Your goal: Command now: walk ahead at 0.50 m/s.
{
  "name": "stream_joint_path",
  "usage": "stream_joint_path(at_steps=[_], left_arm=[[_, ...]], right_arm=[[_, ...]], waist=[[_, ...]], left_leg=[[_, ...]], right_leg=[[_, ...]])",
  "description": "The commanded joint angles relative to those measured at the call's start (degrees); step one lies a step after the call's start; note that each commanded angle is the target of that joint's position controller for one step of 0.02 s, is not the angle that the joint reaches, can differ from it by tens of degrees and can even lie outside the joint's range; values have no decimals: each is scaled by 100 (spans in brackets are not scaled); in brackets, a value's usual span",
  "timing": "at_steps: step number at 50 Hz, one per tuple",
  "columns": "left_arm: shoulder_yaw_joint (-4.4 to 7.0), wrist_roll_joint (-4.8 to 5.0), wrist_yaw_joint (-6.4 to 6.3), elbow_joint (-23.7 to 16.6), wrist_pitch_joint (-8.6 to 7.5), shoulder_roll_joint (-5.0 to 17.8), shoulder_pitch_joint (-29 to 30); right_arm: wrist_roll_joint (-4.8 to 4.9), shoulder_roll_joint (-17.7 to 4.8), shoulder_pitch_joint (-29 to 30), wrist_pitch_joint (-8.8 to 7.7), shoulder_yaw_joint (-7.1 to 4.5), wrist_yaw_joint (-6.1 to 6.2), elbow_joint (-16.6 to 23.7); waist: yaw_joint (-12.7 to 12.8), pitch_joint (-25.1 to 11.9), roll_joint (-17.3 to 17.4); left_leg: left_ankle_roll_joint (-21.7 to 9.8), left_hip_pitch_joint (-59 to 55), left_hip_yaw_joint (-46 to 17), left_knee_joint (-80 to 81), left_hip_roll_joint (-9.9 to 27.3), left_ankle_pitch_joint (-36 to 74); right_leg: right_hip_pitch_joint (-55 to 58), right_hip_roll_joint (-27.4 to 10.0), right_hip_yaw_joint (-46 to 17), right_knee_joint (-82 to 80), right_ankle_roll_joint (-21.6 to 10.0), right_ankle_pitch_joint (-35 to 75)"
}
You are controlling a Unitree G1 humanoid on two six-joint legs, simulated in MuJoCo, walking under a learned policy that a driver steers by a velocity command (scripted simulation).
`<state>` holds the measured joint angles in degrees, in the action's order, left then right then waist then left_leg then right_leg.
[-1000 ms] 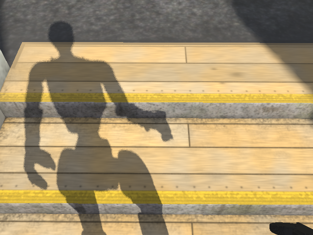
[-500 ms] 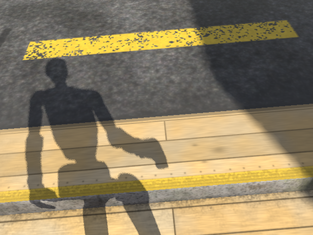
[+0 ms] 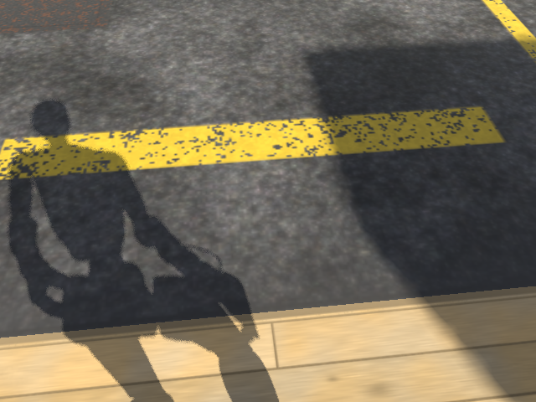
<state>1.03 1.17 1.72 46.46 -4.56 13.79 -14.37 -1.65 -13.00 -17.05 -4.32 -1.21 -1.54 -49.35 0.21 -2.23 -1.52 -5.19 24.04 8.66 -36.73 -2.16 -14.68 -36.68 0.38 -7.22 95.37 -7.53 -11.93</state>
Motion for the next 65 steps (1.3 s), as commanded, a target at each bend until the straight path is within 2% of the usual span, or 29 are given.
stream_joint_path(at_steps=[1,5,9,13,15,17,20,21,22,23,24,25,26,27,30,33,37,41,45,48,50,51,52,53,54,55,57,61,65], left_arm=[[-255,36,-46,-400,72,-511,-451],[-236,-199,-73,-536,136,-195,76],[-297,-15,-119,-673,134,-389,964],[-464,9,-18,-1228,-47,-619,1927],[-576,-70,75,-1615,-133,-735,2435],[-651,-93,172,-1854,-159,-781,2905],[-228,35,137,-1503,-183,-62,1289],[-31,97,90,-1372,-141,350,341],[160,-19,57,-1111,-92,867,-621],[394,-331,47,-742,-98,1508,-1367],[288,-420,-63,-677,-14,1220,-1585],[197,-314,-78,-627,-3,807,-931],[80,-137,-35,-517,-2,285,-419],[-16,-162,10,-277,-46,-151,-129],[-31,-287,33,212,-192,-499,185],[83,-225,-54,440,-180,-187,124],[165,-328,-297,392,-229,301,242],[353,-201,-467,399,-182,866,-194],[502,-62,-415,345,1,1013,-314],[615,58,-327,304,127,1268,-139],[610,132,-272,262,194,1256,-8],[460,-97,-288,147,146,777,-42],[268,-170,-289,-178,-27,203,-396],[346,77,-223,-72,-196,658,-32],[356,257,-197,-76,-225,683,170],[343,158,-244,-7,-226,634,209],[422,53,-271,124,-102,732,193],[422,44,-321,256,175,478,49],[370,-48,-267,44,231,365,523]], right_arm=[[64,331,-160,-149,132,-102,-228],[78,-68,-399,-200,121,-3,-319],[-3,-165,-1634,-9,122,233,-662],[25,-48,-2063,196,120,455,-681],[66,-44,-1964,278,129,542,-693],[283,-269,-1871,288,38,531,-649],[144,-774,-1784,169,18,297,-724],[84,-986,-1602,197,-12,245,-745],[72,-900,-1220,146,-1,249,-517],[141,135,-1991,-31,172,210,-367],[117,9,-1877,-203,96,39,-585],[337,33,-1415,-185,-41,-54,-309],[399,98,-737,-77,-28,-22,-13],[401,64,-219,41,-78,48,260],[423,138,-544,315,-117,118,419],[336,144,-200,449,-81,164,651],[236,-247,319,424,-227,81,887],[277,-190,1274,422,-193,-69,1225],[289,-269,1733,416,-236,-169,1369],[296,-523,1238,441,-405,-162,1361],[340,-1075,-358,433,-747,-59,963],[254,-1582,-869,430,-898,54,847],[154,-1862,-395,320,-846,63,1050],[134,-1258,-406,216,-647,-6,1084],[79,-986,-317,143,-559,-23,996],[129,-832,-22,78,-507,-37,998],[108,-551,339,-9,-410,15,976],[-30,-642,423,-142,-396,158,855],[29,-742,708,-16,-411,358,824]], waist=[[459,478,260],[317,232,475],[-331,425,586],[-498,825,354],[-495,807,449],[-522,743,339],[445,-201,1451],[1107,-660,1789],[1499,-1224,1703],[968,-2546,-1007],[1071,-3191,-1283],[732,-2173,-899],[511,-1078,-476],[322,-335,-187],[-268,217,-422],[-371,576,-257],[-347,508,-310],[112,576,-117],[370,844,-70],[15,543,-350],[-797,-302,-163],[-840,-554,657],[-150,-1226,1828],[-497,-1660,836],[-435,-1100,659],[-258,-718,241],[-30,-451,332],[172,-299,291],[86,-125,681]], left_leg=[[-541,-65,-1514,2206,1172,7],[-758,-216,-1112,2453,1093,934],[-1031,-2155,-2052,2268,1714,760],[-813,-3100,-2124,2244,1865,196],[-612,-2431,-1747,2607,1691,691],[-672,-1027,-1381,3749,1611,1225],[-443,-2460,-972,2268,1629,7336],[-227,-2731,-933,1170,1557,8308],[11,-1825,-1080,-285,1361,7303],[351,262,-1188,-2717,185,2680],[394,473,-2091,-4566,-266,-94],[404,1127,-2216,-5670,-105,-160],[260,1553,-1658,-5906,234,-8],[75,1726,-1452,-5905,516,293],[-322,1569,-1569,-5904,692,413],[-224,1969,-1528,-4750,703,747],[190,1996,-1148,-3277,732,1584],[196,1923,-785,-1518,971,1614],[54,2008,-446,-489,926,909],[-200,950,69,-226,383,128],[-569,-1302,150,544,-251,468],[-865,-2782,-1414,576,681,1149],[-1974,-4067,-4753,1607,2107,734],[-1868,-3940,-4908,2137,2412,1597],[-1594,-3434,-3748,1862,2316,2627],[-1288,-2689,-2857,1701,2073,3329],[-898,-1881,-1945,1850,1726,3698],[-764,-1579,-1077,2104,1601,4678],[-528,-1589,-260,2214,1366,4350]], right_leg=[[-1409,-199,-315,419,-206,319],[-1585,-488,569,-1033,514,1373],[-4047,-740,666,602,923,326],[-5618,-1043,673,569,1092,-519],[-4648,-1105,987,-402,1029,-74],[-1585,-878,1535,-2730,807,125],[490,151,1903,-3580,274,-454],[1481,271,1583,-4356,38,-279],[2982,-339,398,-4560,-183,223],[5154,-2148,-2869,-6117,-1179,-286],[5118,-2536,-4728,-7650,-1237,-174],[4090,-2655,-3909,-7726,-892,-682],[3007,-2428,-2755,-7530,-542,-1250],[2054,-2204,-1595,-7422,-292,-1245],[1537,-1782,141,-7919,127,-379],[1551,-1558,1178,-8326,217,221],[2018,-1412,1867,-8633,14,893],[3038,-1856,1960,-8836,-66,799],[4158,-2048,2134,-8582,-40,1194],[4384,-1971,2341,-7464,55,4088],[3822,-1499,2532,-5260,367,4513],[2124,-1162,2364,-3488,667,1771],[37,126,1549,-1469,1044,-2079],[-140,-63,414,-1031,993,-2003],[-301,-307,440,-1072,887,-1633],[-129,-615,390,-1513,819,-1264],[391,-811,253,-2136,727,-885],[474,-581,161,-3014,862,-365],[478,-564,488,-4455,1033,656]])
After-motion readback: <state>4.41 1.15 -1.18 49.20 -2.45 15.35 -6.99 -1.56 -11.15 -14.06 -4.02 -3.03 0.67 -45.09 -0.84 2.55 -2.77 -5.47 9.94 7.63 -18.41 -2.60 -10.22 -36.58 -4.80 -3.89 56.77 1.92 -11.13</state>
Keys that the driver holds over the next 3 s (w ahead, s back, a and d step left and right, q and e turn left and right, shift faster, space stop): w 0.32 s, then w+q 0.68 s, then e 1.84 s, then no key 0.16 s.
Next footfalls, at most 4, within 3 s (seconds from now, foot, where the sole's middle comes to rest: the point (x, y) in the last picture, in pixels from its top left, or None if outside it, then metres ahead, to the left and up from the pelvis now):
0.44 right None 0.49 -0.17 -0.65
1.00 left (226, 314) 0.71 0.14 -0.65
1.54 right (281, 248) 0.92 0.00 -0.65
1.96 left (196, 261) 0.87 0.23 -0.65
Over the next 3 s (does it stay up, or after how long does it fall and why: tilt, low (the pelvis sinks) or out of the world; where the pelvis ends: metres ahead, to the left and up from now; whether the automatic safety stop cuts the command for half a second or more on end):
stays up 0.80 0.11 0.13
